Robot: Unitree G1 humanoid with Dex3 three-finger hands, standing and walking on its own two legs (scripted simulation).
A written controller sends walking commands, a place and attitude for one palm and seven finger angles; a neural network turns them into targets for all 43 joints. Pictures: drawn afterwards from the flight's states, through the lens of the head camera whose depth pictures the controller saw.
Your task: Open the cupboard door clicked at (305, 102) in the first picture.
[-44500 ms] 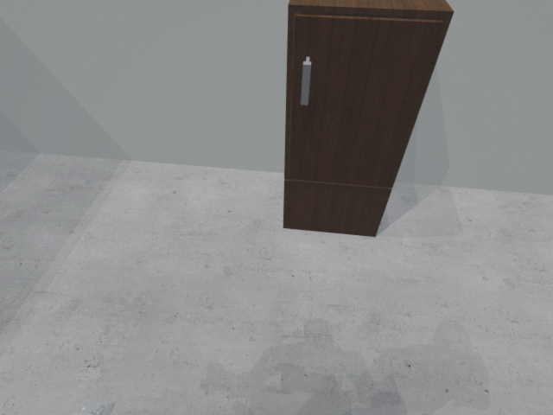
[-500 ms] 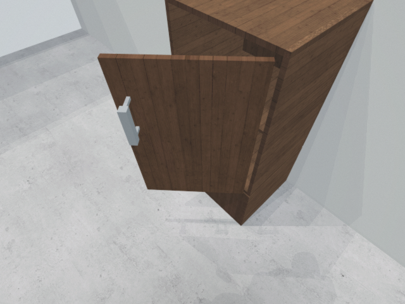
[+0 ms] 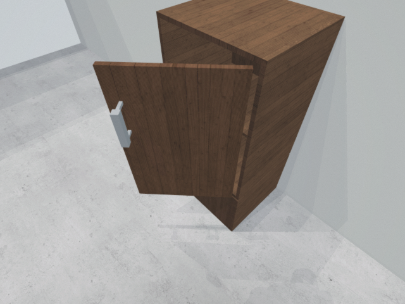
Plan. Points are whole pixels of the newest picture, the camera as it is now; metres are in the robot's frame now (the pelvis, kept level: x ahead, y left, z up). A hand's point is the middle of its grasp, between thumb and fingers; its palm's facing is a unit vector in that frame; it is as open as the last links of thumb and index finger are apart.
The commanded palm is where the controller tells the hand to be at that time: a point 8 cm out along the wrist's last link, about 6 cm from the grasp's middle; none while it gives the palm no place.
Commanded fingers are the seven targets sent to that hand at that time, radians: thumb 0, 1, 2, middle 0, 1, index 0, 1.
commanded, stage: come to a stop and stand still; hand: left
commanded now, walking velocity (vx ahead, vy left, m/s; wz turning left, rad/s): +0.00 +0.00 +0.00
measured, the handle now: (123, 124) +0.57 +0.27 +0.00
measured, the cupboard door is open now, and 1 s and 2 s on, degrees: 44 44 44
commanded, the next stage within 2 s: look again from close up in 0.22 s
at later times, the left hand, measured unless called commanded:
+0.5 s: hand out of the picture -0.02 +0.18 -0.18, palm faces +0.01 -0.98 -0.20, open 7.4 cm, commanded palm none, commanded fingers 0.00 0.90 0.90 -0.20 -0.30 -0.20 -0.30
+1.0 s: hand out of the picture +0.02 +0.21 -0.16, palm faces +0.11 -0.97 -0.23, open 7.2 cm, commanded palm +0.10 +0.25 -0.07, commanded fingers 0.00 0.81 0.86 -0.21 -0.36 -0.21 -0.36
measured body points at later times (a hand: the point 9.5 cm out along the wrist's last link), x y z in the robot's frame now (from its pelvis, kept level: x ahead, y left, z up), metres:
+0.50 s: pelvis -0.01 +0.02 +0.00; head -0.01 +0.00 +0.44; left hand -0.02 +0.23 -0.16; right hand -0.04 -0.19 -0.17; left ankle -0.06 +0.13 -0.74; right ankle +0.03 -0.08 -0.74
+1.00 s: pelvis +0.00 +0.03 +0.00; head +0.02 +0.02 +0.45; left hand +0.01 +0.26 -0.14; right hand -0.02 -0.19 -0.16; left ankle -0.06 +0.13 -0.74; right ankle +0.03 -0.08 -0.74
